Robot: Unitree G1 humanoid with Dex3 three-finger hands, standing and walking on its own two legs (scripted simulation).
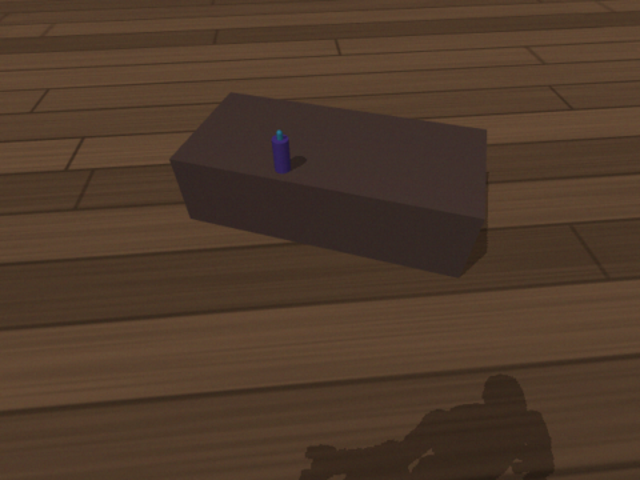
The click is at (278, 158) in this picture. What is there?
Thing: necked bottle
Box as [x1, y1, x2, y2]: [271, 130, 290, 173]
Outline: 278,130 271,139 275,170 277,172 284,173 290,169 288,138 280,130
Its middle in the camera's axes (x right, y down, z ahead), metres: -0.14 -0.33 +1.42
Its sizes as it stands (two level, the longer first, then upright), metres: 0.061 0.061 0.166
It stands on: a support 0.33 m high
